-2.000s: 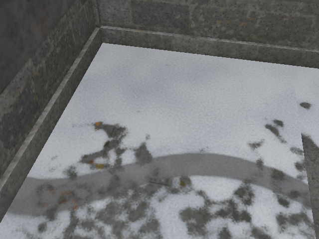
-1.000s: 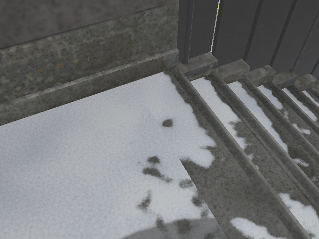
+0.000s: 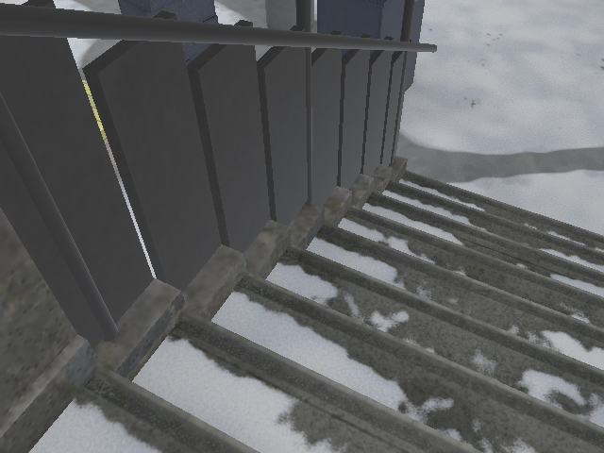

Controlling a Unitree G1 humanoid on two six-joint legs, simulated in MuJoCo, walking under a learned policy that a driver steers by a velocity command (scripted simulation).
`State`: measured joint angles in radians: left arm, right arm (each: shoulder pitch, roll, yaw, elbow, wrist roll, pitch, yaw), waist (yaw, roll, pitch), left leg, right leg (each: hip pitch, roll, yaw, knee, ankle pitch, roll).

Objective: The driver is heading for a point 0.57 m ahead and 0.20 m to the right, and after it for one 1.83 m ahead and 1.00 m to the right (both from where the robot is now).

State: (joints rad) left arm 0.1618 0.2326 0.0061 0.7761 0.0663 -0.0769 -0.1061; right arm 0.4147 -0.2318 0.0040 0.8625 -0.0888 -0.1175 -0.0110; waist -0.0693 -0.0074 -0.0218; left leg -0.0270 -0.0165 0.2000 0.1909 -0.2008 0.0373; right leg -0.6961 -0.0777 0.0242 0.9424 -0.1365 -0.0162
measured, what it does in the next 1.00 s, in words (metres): goes down, turning right: right foot, then left foot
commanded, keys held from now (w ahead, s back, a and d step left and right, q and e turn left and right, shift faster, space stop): w+e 0.44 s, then w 0.28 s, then no key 0.28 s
